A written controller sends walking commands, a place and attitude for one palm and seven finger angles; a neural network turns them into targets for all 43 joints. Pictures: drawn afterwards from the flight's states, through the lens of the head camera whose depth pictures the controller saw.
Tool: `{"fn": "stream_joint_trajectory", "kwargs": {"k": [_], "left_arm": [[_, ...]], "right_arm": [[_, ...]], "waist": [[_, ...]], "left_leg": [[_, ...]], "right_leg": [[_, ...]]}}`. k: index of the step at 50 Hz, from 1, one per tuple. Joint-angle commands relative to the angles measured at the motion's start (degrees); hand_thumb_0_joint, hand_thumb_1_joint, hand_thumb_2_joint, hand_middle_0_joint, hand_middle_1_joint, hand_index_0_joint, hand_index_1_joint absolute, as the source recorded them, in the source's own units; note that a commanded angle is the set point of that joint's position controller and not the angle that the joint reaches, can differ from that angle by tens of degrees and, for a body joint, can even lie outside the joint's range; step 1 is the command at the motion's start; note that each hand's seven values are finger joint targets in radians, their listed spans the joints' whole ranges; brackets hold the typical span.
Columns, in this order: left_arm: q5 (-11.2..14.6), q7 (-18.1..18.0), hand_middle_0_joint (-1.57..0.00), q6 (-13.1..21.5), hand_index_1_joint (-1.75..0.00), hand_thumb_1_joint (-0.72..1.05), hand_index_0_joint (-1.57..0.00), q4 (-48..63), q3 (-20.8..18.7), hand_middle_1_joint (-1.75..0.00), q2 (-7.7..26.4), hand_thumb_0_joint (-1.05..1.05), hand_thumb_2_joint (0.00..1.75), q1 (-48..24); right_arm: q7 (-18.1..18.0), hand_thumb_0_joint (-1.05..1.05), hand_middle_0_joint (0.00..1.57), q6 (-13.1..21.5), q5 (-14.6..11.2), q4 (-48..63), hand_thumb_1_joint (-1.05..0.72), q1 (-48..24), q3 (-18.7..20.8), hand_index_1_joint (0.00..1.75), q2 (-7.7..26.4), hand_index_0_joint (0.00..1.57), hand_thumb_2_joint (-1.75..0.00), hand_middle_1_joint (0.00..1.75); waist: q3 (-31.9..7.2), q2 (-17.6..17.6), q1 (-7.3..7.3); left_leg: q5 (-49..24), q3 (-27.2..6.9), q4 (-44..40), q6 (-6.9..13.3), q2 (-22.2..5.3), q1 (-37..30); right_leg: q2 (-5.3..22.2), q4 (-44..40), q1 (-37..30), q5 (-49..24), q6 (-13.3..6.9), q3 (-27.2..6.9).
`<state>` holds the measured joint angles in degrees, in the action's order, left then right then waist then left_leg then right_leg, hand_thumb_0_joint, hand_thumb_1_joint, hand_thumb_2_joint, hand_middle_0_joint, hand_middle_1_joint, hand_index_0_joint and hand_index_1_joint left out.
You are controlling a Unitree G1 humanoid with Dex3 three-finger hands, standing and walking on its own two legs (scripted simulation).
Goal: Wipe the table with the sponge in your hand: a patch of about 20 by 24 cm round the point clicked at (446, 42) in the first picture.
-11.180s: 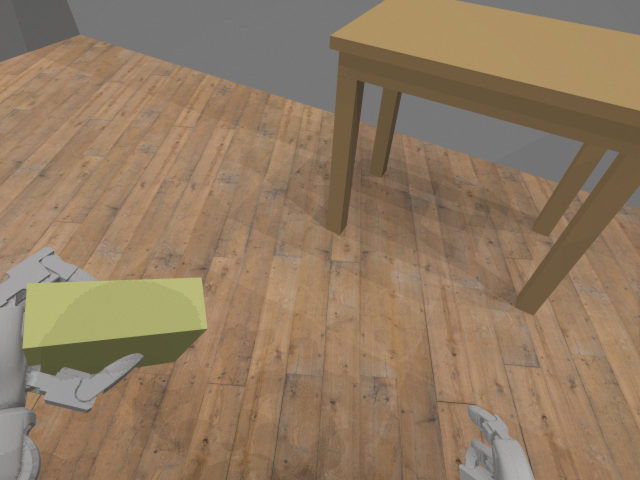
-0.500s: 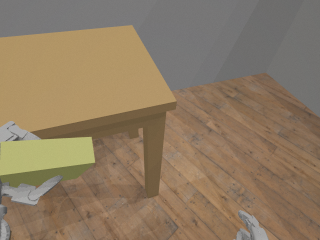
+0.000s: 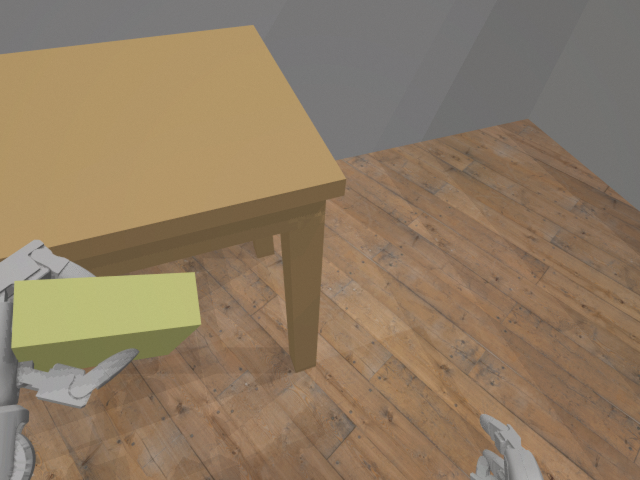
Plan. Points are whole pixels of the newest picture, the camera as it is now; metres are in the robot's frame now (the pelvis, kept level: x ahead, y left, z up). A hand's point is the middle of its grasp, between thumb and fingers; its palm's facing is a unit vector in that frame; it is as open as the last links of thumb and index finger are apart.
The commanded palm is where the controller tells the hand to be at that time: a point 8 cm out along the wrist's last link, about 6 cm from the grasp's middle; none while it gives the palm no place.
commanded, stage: come to a stop and stand still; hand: left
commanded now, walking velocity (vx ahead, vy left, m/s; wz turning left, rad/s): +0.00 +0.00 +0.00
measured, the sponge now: (134, 323) +0.23 +0.20 +0.13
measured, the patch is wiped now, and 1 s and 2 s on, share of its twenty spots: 0.00 0.00 0.00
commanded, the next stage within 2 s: look again from close up in 0.06 s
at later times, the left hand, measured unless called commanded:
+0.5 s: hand (112, 305) +0.25 +0.23 +0.12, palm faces +0.24 -0.88 -0.40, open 9.5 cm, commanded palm +0.19 +0.29 +0.18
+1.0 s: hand (64, 282) +0.26 +0.27 +0.16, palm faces +0.40 -0.85 -0.34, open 9.4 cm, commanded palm +0.20 +0.30 +0.18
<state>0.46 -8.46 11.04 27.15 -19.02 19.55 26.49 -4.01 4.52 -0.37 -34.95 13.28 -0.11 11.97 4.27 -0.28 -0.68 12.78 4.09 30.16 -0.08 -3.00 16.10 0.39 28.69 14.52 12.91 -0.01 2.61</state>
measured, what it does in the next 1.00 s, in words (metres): stands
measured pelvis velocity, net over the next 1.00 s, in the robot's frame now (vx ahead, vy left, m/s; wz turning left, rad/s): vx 0.03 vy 0.02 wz -0.03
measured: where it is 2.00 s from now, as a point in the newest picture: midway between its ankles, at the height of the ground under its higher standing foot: outside the picture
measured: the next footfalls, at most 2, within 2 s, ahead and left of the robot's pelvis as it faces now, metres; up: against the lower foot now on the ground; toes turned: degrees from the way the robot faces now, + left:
right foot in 1.86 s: +0.03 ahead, -0.05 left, +0.00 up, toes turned -5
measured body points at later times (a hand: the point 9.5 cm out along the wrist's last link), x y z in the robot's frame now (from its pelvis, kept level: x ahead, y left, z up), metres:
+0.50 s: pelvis +0.02 +0.01 +0.00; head +0.05 +0.03 +0.45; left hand +0.23 +0.28 +0.15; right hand +0.16 -0.23 -0.07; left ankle +0.04 +0.11 -0.74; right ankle +0.03 -0.12 -0.74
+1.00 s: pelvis +0.03 +0.02 +0.01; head +0.05 +0.04 +0.46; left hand +0.23 +0.31 +0.17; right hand +0.22 -0.19 -0.06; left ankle +0.04 +0.11 -0.74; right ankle +0.03 -0.12 -0.74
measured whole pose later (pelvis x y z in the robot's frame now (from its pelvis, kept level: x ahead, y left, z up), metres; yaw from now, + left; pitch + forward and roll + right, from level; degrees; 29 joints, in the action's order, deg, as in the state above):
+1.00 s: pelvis +0.03 +0.02 +0.01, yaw -2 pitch -1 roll -1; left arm 0.9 -7.9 7.5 26.6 -19.1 18.3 23.0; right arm -3.0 5.7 0.9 -31.8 9.0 -1.8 10.7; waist 3.5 -1.1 -2.2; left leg 13.4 2.3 25.9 1.9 -0.1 11.9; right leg 0.7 20.9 9.3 10.9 1.7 0.5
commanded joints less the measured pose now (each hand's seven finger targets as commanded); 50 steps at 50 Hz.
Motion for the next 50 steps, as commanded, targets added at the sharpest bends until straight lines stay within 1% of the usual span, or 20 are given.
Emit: {"fn": "stream_joint_trajectory", "kwargs": {"k": [1, 5, 6, 7, 8, 9, 12, 15, 17, 20, 21, 22, 24, 26, 29, 32, 40, 41, 46, 50], "left_arm": [[0.74, -1.45, -1.20, 4.73, -1.60, 0.10, -1.20, 15.66, -6.86, -1.60, 10.71, 0.00, 1.30, -3.75], [1.08, -1.54, -1.20, 4.54, -1.60, 0.10, -1.20, 12.42, -7.91, -1.60, 10.75, 0.00, 1.30, -1.96], [0.34, -2.20, -1.20, 11.29, -1.60, 0.10, -1.20, 22.53, -32.90, -1.60, 55.08, 0.00, 1.30, -61.41], [0.07, -0.42, -1.20, 9.20, -1.60, 0.10, -1.20, 0.24, -20.34, -1.60, 23.46, 0.00, 1.30, -38.50], [0.62, -0.23, -1.20, 9.74, -1.60, 0.10, -1.20, -0.57, -19.47, -1.60, 23.54, 0.00, 1.30, -28.69], [1.04, 0.63, -1.20, 8.74, -1.60, 0.10, -1.20, -8.81, -14.88, -1.60, 17.48, 0.00, 1.30, -20.19], [2.58, 2.66, -1.20, 6.71, -1.60, 0.10, -1.20, -1.77, -4.86, -1.60, 6.05, 0.00, 1.30, -6.51], [1.63, 2.63, -1.20, 4.13, -1.60, 0.10, -1.20, 8.33, -1.75, -1.60, 5.51, 0.00, 1.30, -5.91], [1.21, 1.98, -1.20, 3.25, -1.60, 0.10, -1.20, 9.00, -3.36, -1.60, 7.04, 0.00, 1.30, -5.86], [0.37, 0.66, -1.20, 3.88, -1.60, 0.10, -1.20, 12.75, -9.82, -1.60, 12.38, 0.00, 1.30, -8.05], [0.15, -0.08, -1.20, 4.60, -1.60, 0.10, -1.20, 16.57, -14.30, -1.60, 17.75, 0.00, 1.30, -11.48], [0.22, -0.20, -1.20, 4.96, -1.60, 0.10, -1.20, 16.54, -12.77, -1.60, 14.81, 0.00, 1.30, -10.93], [0.64, -0.74, -1.20, 5.06, -1.60, 0.10, -1.20, 17.69, -12.97, -1.60, 14.63, 0.00, 1.30, -9.76], [0.89, -0.88, -1.20, 5.31, -1.60, 0.10, -1.20, 20.17, -13.15, -1.60, 15.08, 0.00, 1.30, -10.02], [1.37, -0.71, -1.20, 5.37, -1.60, 0.10, -1.20, 19.24, -10.61, -1.60, 11.25, 0.00, 1.30, -4.84], [1.53, -0.23, -1.20, 3.99, -1.60, 0.10, -1.20, 14.56, -7.79, -1.60, 7.29, 0.00, 1.30, 2.23], [1.49, 0.17, -1.20, 2.06, -1.60, 0.10, -1.20, 10.11, -7.75, -1.60, 8.75, 0.00, 1.30, -4.68], [1.37, -0.03, -1.20, 2.09, -1.60, 0.10, -1.20, 12.18, -8.99, -1.60, 10.78, 0.00, 1.30, -7.75], [1.21, -0.51, -1.20, 2.00, -1.60, 0.10, -1.20, 16.62, -6.90, -1.60, 10.04, 0.00, 1.30, -11.75], [1.29, -0.85, -1.20, 1.69, -1.60, 0.10, -1.20, 16.17, -6.13, -1.60, 8.66, 0.00, 1.30, -7.88]], "right_arm": [[-0.21, 0.00, 0.20, 3.62, -0.08, 8.84, -0.90, -5.08, 2.60, 0.30, 5.96, 0.20, -0.90, 0.30], [-0.13, 0.00, 0.20, 3.29, 0.05, 8.80, -0.90, -5.34, 2.29, 0.30, 5.40, 0.20, -0.90, 0.30], [-3.06, 0.00, 0.20, 5.06, -0.48, 11.92, -0.90, -0.54, -0.65, 0.30, 7.36, 0.20, -0.90, 0.30], [-0.49, 0.00, 0.20, 6.85, -1.40, 10.26, -0.90, -5.90, -0.58, 0.30, 1.24, 0.20, -0.90, 0.30], [0.50, 0.00, 0.20, 7.77, 0.96, 8.86, -0.90, -4.61, 0.44, 0.30, 4.77, 0.20, -0.90, 0.30], [0.70, 0.00, 0.20, 8.02, 1.14, 8.43, -0.90, -2.32, 1.69, 0.30, 6.71, 0.20, -0.90, 0.30], [3.08, 0.00, 0.20, 7.62, 0.10, 10.26, -0.90, -2.05, 2.10, 0.30, 5.90, 0.20, -0.90, 0.30], [3.79, 0.00, 0.20, 7.39, -0.09, 10.55, -0.90, -3.89, 1.70, 0.30, 6.23, 0.20, -0.90, 0.30], [2.98, 0.00, 0.20, 7.35, -0.11, 11.02, -0.90, -5.73, 1.60, 0.30, 6.68, 0.20, -0.90, 0.30], [1.83, 0.00, 0.20, 6.90, 0.55, 11.94, -0.90, -7.45, 1.43, 0.30, 6.94, 0.20, -0.90, 0.30], [1.28, 0.00, 0.20, 6.50, 0.98, 12.07, -0.90, -8.54, 1.21, 0.30, 7.16, 0.20, -0.90, 0.30], [0.95, 0.00, 0.20, 6.49, 1.04, 12.37, -0.90, -8.19, 1.23, 0.30, 6.40, 0.20, -0.90, 0.30], [0.80, 0.00, 0.20, 6.53, 1.03, 12.81, -0.90, -8.05, 1.19, 0.30, 6.17, 0.20, -0.90, 0.30], [0.92, 0.00, 0.20, 6.89, 1.26, 12.90, -0.90, -8.08, 1.30, 0.30, 6.08, 0.20, -0.90, 0.30], [1.48, 0.00, 0.20, 7.63, 1.13, 12.18, -0.90, -7.19, 1.97, 0.30, 6.40, 0.20, -0.90, 0.30], [2.09, 0.00, 0.20, 7.13, 0.76, 11.02, -0.90, -6.03, 2.57, 0.30, 6.90, 0.20, -0.90, 0.30], [1.05, 0.00, 0.20, 3.76, 0.54, 10.98, -0.90, -7.75, 2.34, 0.30, 6.51, 0.20, -0.90, 0.30], [0.71, 0.00, 0.20, 3.55, 0.66, 11.11, -0.90, -8.28, 2.21, 0.30, 6.56, 0.20, -0.90, 0.30], [0.34, 0.00, 0.20, 3.84, 1.04, 12.06, -0.90, -8.90, 1.66, 0.30, 6.11, 0.20, -0.90, 0.30], [0.68, 0.00, 0.20, 3.97, 1.06, 12.22, -0.90, -8.53, 1.68, 0.30, 5.99, 0.20, -0.90, 0.30]], "waist": [[-11.17, 5.31, 0.52], [-9.14, 3.14, 0.47], [-3.05, 6.20, 3.56], [-12.26, 6.05, -0.75], [-8.92, 4.47, -1.08], [-7.42, 3.36, -1.14], [-8.22, -4.76, -0.63], [-6.16, -5.50, 0.45], [-5.09, -1.02, 0.15], [-6.06, 3.97, -0.41], [-6.21, 7.31, -0.62], [-7.34, 9.13, -0.45], [-9.44, 13.02, -0.84], [-12.46, 12.61, -0.77], [-17.21, 7.52, -0.28], [-17.49, 3.67, 0.08], [-11.05, 0.48, 0.17], [-11.39, 2.20, 0.11], [-12.37, 6.26, -0.04], [-12.95, 7.49, -0.16]], "left_leg": [[1.13, -3.34, -6.17, 0.57, -3.73, -0.96], [2.90, -3.49, -5.84, 0.45, -3.05, 0.70], [9.40, -5.15, -7.68, 1.18, -2.30, 7.41], [7.36, -3.44, -5.28, 1.64, -4.70, 2.01], [10.31, -3.07, -5.95, 0.39, -3.05, 3.35], [9.47, -1.37, -2.74, -0.06, -0.70, 2.53], [7.42, -0.18, 2.69, -0.17, 2.33, -2.73], [2.98, -1.74, -1.84, -0.28, 1.72, -3.99], [2.61, -3.25, -6.31, -0.15, 0.03, -4.09], [3.31, -4.79, -10.93, 0.41, -1.21, -1.33], [3.86, -5.44, -12.37, 0.32, -1.39, -0.44], [3.66, -5.92, -12.94, 0.74, -1.98, -0.38], [-0.96, -5.64, -12.20, 1.08, -2.19, -1.63], [-9.10, -4.67, -9.48, 0.63, -1.24, -4.07], [-19.40, -3.33, -4.56, 0.36, -0.32, -8.08], [-25.69, -3.42, -3.89, -0.12, -0.82, -9.64], [-12.95, -3.50, -7.99, 0.10, -1.10, -5.43], [-11.84, -3.02, -8.42, 0.01, -0.60, -5.99], [-10.96, -2.87, -8.99, 0.02, 0.61, -6.99], [-14.32, -3.25, -8.80, -0.21, 0.58, -6.83]], "right_leg": [[3.90, -4.22, -5.07, -6.69, -0.50, -5.19], [4.27, -6.02, -3.93, -3.37, -0.76, -5.95], [1.25, -1.45, -1.98, 8.26, 1.36, -2.12], [2.72, -0.79, 4.40, 14.43, -0.63, -0.01], [0.96, -4.39, 1.58, 8.94, -2.00, -3.35], [2.80, -7.23, 0.70, 4.66, -2.73, -7.17], [7.23, -12.59, 1.47, 6.13, -3.90, -13.02], [4.46, -12.11, 1.84, 5.44, -2.47, -8.52], [1.54, -10.21, 1.70, 4.93, -0.87, -5.46], [-0.27, -7.07, -2.20, 0.75, -0.09, -2.73], [-0.42, -5.91, -3.15, 0.28, -0.03, -2.49], [-0.36, -4.61, -4.77, -1.41, -0.27, -1.69], [-0.16, -3.57, -7.32, -5.22, -0.50, -1.36], [0.06, -4.13, -9.20, -9.52, -0.65, -1.31], [0.86, -5.20, -11.94, -19.28, -0.96, -2.19], [0.64, -5.22, -11.02, -23.62, -0.43, -1.72], [0.53, -7.28, -7.58, -15.71, 0.30, -2.11], [0.61, -7.48, -7.46, -15.46, 0.26, -2.49], [0.55, -8.43, -9.29, -15.48, -0.01, -2.33], [0.23, -8.60, -10.88, -16.97, -0.16, -1.80]]}}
